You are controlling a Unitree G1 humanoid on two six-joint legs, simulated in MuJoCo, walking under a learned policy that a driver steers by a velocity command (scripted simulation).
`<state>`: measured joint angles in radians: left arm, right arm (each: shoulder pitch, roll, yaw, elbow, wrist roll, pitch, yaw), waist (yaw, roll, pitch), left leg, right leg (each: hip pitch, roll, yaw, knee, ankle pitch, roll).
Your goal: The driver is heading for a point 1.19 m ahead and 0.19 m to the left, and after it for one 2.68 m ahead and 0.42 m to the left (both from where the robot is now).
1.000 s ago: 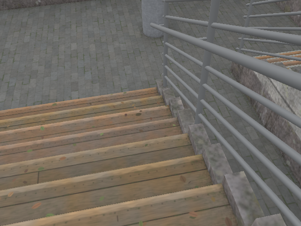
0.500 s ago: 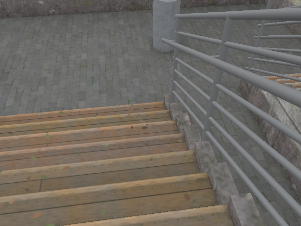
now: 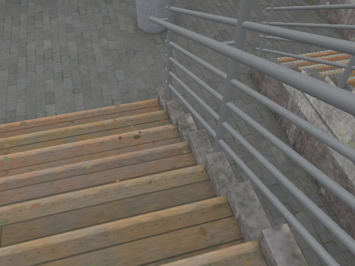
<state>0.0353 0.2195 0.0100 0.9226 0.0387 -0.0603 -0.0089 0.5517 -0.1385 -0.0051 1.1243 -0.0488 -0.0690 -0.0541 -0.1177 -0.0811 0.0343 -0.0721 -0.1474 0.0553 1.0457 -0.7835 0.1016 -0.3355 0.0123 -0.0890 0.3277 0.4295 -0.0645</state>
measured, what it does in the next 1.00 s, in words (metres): goes down: left foot 0.16 m lower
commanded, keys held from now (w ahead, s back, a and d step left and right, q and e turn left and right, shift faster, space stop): w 1.00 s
